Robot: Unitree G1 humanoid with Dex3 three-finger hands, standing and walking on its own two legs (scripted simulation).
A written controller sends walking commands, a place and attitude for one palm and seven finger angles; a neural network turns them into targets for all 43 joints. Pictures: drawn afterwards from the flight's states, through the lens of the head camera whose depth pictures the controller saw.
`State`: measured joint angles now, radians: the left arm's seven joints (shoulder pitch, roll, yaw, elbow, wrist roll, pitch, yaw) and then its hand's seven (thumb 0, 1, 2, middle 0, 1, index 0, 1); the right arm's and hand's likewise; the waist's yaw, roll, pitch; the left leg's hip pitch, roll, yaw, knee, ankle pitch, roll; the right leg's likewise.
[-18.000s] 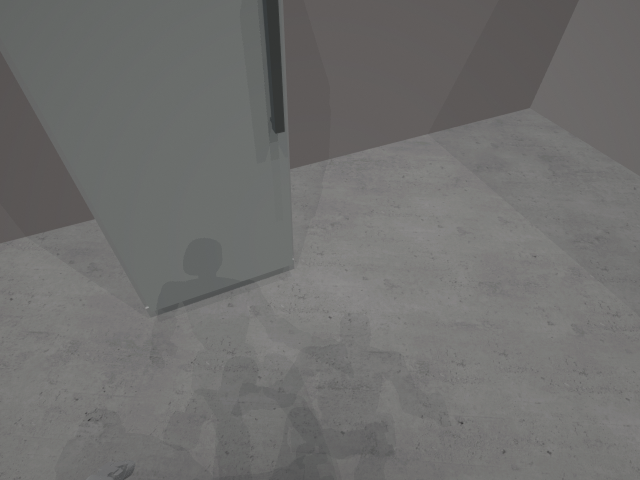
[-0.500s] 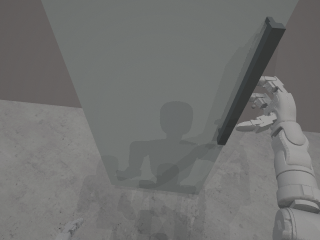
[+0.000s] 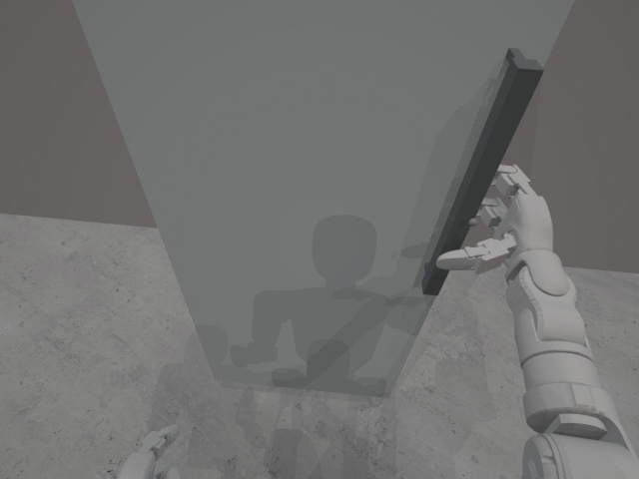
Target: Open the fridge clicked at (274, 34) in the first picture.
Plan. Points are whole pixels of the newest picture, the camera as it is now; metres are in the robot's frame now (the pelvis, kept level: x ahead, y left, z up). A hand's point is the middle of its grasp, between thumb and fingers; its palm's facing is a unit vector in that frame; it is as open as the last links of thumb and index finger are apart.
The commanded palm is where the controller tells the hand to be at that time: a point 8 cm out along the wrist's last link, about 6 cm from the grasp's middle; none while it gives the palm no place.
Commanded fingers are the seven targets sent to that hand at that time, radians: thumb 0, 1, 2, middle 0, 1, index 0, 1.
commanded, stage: slide the fingers in behind the handle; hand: right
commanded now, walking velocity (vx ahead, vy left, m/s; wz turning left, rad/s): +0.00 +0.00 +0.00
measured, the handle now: (462, 196) +0.47 -0.15 +0.13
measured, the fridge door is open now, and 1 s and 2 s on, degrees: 0 0 0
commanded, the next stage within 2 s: grip the handle and tug to test in 0.96 s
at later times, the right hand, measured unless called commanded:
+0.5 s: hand (456, 216) +0.42 -0.13 +0.14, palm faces +0.00 +1.00 +0.00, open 14.0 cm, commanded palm +0.39 -0.19 +0.14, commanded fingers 0.00 0.50 -0.30 0.30 1.20 0.30 1.20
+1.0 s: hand (452, 216) +0.42 -0.13 +0.14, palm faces +0.01 +1.00 +0.00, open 14.0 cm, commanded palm +0.39 -0.18 +0.14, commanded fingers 0.00 0.50 -0.30 0.30 1.20 0.30 1.20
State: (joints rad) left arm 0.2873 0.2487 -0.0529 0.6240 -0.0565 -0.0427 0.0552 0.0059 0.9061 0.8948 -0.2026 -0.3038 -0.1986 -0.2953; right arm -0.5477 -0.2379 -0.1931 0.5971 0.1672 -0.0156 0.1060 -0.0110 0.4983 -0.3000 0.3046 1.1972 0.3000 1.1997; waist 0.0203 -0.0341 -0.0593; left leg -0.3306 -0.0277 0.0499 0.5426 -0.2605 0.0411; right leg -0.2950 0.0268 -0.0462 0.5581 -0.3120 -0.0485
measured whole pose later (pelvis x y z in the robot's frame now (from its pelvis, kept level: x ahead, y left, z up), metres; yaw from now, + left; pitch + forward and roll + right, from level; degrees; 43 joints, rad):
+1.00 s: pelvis +0.00 +0.01 +0.00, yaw +0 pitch +4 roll +0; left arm 0.29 0.26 -0.04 0.64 -0.05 -0.05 0.06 0.01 0.91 0.89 -0.20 -0.30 -0.20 -0.30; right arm -0.61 -0.22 -0.16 0.67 0.16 -0.07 0.07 -0.01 0.50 -0.30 0.30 1.20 0.30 1.21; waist 0.03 -0.03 -0.05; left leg -0.35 -0.03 0.06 0.54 -0.26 0.05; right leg -0.32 0.02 -0.03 0.56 -0.31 -0.04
